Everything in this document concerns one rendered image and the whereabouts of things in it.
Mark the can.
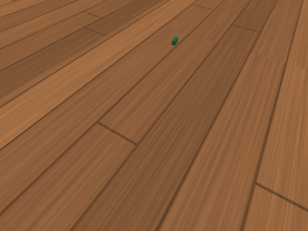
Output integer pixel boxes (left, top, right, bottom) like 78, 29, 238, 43
172, 37, 179, 45

